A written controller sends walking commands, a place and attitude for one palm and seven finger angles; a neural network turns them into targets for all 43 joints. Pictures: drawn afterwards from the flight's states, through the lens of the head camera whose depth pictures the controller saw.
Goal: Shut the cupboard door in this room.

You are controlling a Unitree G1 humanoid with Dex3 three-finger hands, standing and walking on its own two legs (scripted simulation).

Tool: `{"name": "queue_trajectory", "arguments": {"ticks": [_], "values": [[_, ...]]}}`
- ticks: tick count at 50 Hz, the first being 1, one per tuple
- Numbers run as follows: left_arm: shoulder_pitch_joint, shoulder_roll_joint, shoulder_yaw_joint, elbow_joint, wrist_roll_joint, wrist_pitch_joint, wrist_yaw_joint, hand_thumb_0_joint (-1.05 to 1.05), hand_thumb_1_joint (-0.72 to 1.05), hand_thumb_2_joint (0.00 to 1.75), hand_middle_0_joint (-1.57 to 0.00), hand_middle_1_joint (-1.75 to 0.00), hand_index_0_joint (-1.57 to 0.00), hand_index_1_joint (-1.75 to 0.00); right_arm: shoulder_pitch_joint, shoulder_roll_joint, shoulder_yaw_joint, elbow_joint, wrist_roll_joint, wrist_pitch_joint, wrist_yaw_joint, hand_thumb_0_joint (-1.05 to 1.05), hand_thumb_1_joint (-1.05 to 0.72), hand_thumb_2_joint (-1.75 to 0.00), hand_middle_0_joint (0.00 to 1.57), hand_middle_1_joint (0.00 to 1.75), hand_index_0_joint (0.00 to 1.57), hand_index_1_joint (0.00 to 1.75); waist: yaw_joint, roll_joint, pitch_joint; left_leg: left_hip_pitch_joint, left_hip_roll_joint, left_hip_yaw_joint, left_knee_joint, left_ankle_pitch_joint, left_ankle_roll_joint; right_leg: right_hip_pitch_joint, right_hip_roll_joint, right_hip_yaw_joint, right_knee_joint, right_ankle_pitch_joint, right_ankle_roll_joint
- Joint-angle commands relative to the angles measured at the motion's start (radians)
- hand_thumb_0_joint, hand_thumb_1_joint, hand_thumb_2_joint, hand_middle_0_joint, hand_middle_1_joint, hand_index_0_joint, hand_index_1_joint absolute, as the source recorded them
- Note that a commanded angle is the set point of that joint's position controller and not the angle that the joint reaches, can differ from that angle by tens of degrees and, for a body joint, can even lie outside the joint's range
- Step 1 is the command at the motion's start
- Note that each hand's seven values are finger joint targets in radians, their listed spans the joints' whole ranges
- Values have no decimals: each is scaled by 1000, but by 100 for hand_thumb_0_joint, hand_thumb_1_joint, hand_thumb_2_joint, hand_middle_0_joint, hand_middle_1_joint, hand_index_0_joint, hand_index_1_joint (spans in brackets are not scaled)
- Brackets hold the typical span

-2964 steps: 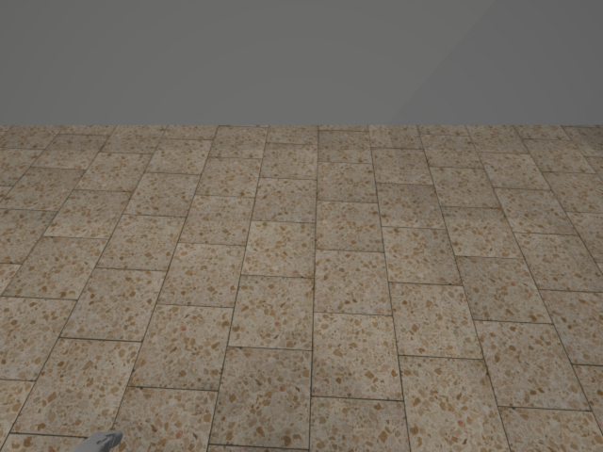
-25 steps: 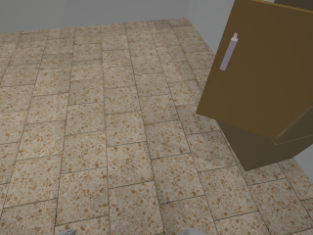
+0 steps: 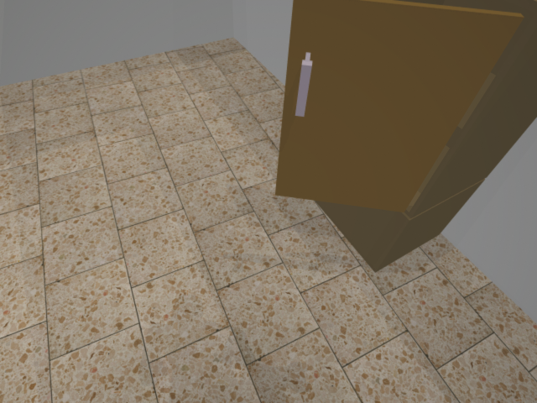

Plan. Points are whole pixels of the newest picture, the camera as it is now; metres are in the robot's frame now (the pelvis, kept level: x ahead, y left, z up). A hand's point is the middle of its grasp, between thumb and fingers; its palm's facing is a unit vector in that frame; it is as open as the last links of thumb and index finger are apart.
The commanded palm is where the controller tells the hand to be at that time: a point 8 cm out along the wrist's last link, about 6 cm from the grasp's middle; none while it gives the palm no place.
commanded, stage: turn to face it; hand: left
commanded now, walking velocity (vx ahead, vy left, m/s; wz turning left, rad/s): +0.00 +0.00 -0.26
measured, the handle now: (303, 84) +0.74 -0.03 +0.08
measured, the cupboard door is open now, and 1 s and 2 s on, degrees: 52 52 52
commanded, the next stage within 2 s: take the last steps up to it in 0.06 s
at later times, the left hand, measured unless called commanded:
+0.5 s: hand out of the picture +0.09 +0.17 -0.17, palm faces -0.07 -0.98 -0.17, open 7.4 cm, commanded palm none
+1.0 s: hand (265, 290) +0.35 +0.02 -0.16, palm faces -0.25 -0.95 -0.20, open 7.4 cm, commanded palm none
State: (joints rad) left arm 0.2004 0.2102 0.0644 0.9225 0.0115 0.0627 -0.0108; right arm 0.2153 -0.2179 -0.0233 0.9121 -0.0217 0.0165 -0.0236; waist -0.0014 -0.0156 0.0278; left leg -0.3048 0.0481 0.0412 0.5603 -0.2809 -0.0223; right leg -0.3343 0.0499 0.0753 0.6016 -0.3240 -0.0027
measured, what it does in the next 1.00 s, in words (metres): walks ahead: right foot, then left foot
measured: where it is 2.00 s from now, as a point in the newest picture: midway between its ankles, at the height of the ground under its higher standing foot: (309, 401)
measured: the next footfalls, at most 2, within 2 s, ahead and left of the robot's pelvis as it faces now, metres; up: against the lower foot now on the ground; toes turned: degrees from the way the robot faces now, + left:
right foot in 0.26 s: +0.03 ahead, -0.14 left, +0.00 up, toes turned -6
left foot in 0.52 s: +0.14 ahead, +0.09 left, +0.00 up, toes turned -1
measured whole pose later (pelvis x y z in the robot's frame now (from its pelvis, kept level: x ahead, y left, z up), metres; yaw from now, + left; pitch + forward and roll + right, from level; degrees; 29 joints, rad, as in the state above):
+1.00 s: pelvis +0.19 -0.13 -0.01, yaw -13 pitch +1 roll -1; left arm 0.09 0.19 0.06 0.97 0.02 -0.03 -0.03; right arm 0.40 -0.18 -0.04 1.12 -0.02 0.02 -0.01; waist -0.06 0.03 0.10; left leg -0.26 0.17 0.05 0.96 -0.53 -0.03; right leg -0.40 -0.03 -0.10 0.61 -0.23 -0.03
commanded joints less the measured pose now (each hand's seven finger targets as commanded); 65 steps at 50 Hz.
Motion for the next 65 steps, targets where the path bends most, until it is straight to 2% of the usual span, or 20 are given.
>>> {"name": "queue_trajectory", "arguments": {"ticks": [1,7,10,11,13,15,18,24,26,27,34,41,44,45,46,47,53,58,61,65], "values": [[-43,116,31,-95,13,-20,2,0,90,90,-20,-30,-20,-30,79,-217,-45,-48,-18,-24,-22,0,-90,-90,20,30,20,30,-24,251,-30,91,359,-363,-291,276,206,-166,-36,-27,430,-232,9],[-33,57,13,-65,4,-21,-7,0,90,90,-20,-30,-20,-30,69,-183,-46,-14,-15,-17,-22,0,-90,-90,20,30,20,30,-21,231,-67,180,248,-95,-162,557,159,-40,-37,-125,181,-136,20],[52,64,17,-29,5,-26,-10,0,90,90,-20,-30,-20,-30,57,-192,-57,-1,-7,-6,-17,0,-90,-90,20,30,20,30,7,180,-93,99,240,-69,-123,267,117,149,-20,-162,-56,44,8],[78,90,25,-19,10,-31,-12,0,90,90,-20,-30,-20,-30,59,-181,-58,-1,-3,-4,-12,0,-90,-90,20,30,20,30,16,123,-88,19,208,-51,-85,94,84,245,-37,-126,-166,63,-6],[141,238,55,2,23,-41,-5,0,90,90,-20,-30,-20,-30,-25,-85,-38,-52,5,-6,2,0,-90,-90,20,30,20,30,74,-274,-2,-323,-5,117,259,-360,-18,340,-352,344,-424,-237,-172],[143,214,54,7,15,-54,7,0,90,90,-20,-30,-20,-30,-110,-120,-45,-70,0,-6,4,0,-90,-90,20,30,20,30,78,-235,61,-407,20,-26,508,-276,-5,239,-363,428,-471,-291,-263],[41,158,35,-6,20,-71,11,0,90,90,-20,-30,-20,-30,-40,-102,-44,-35,-7,-20,18,0,-90,-90,20,30,20,30,4,-141,36,-273,51,4,438,-178,-18,163,-282,177,-390,-73,-229],[12,144,32,23,9,-69,-4,0,90,90,-20,-30,-20,-30,167,-83,-38,32,-9,-51,7,0,-90,-90,20,30,20,30,-85,-56,-6,211,3,84,-71,49,-24,-56,-176,70,-224,-99,-154],[50,41,6,-8,3,-62,-21,0,90,90,-20,-30,-20,-30,345,-263,-77,72,-31,-64,-14,0,-90,-90,20,30,20,30,-135,378,-55,397,421,-518,-349,-335,107,-348,1,-108,297,-246,-48],[-12,96,17,-43,18,-62,-29,0,90,90,-20,-30,-20,-30,343,-296,-75,63,-28,-58,-22,0,-90,-90,20,30,20,30,-137,229,-15,305,503,-605,-423,-443,170,-377,-54,-19,442,-231,-52],[-5,38,14,18,19,-45,-47,0,90,90,-20,-30,-20,-30,236,-145,-34,82,-16,-88,-25,0,-90,-90,20,30,20,30,-35,161,12,270,298,-38,-320,338,105,-348,-118,-65,477,87,7],[-116,45,3,-12,13,-52,-47,0,90,90,-20,-30,-20,-30,225,-147,-53,115,-19,-68,-7,0,-90,-90,20,30,20,30,-47,204,81,136,290,44,-310,243,110,-128,-111,-160,92,145,-8],[39,80,19,44,14,-68,-39,0,90,90,-20,-30,-20,-30,188,-161,-59,120,-11,-56,-2,0,-90,-90,20,30,20,30,33,143,-6,83,244,90,-146,267,67,166,-54,-205,-54,179,-26],[170,128,32,86,17,-82,-30,0,90,90,-20,-30,-20,-30,184,-135,-55,123,-4,-55,6,0,-90,-90,20,30,20,30,96,47,-66,-8,179,143,45,239,35,358,-82,-155,-120,154,-48],[281,238,53,123,22,-96,-10,0,90,90,-20,-30,-20,-30,200,-42,-35,105,8,-54,18,0,-90,-90,20,30,20,30,133,-237,-125,-231,44,193,334,-132,3,524,-320,141,-237,88,-127],[302,266,53,130,6,-93,-2,0,90,90,-20,-30,-20,-30,172,-21,-30,68,14,-45,10,0,-90,-90,20,30,20,30,126,-265,-141,-273,9,79,560,-405,16,451,-449,307,-357,109,-188],[5,62,-7,75,10,-107,27,0,90,90,-20,-30,-20,-30,192,14,-26,122,-7,-19,12,0,-90,-90,20,30,20,30,-39,-122,-68,-126,77,17,472,-123,2,115,-299,-40,-353,317,-183],[25,45,-20,102,4,-115,38,0,90,90,-20,-30,-20,-30,156,56,8,128,4,-24,4,0,-90,-90,20,30,20,30,-34,-16,-77,43,20,23,14,35,-20,152,-281,-40,-261,617,-171],[57,34,-31,102,-8,-93,51,0,90,90,-20,-30,-20,-30,121,-56,-6,120,11,-33,-4,0,-90,-90,20,30,20,30,-10,75,-84,195,157,-88,-113,670,49,107,-192,-79,-178,444,-38],[91,74,-18,88,-1,-59,60,0,90,90,-20,-30,-20,-30,36,-104,-24,76,11,-7,-23,0,-90,-90,20,30,20,30,4,189,-64,199,194,-105,-116,852,110,115,-151,-103,-85,316,-12]]}}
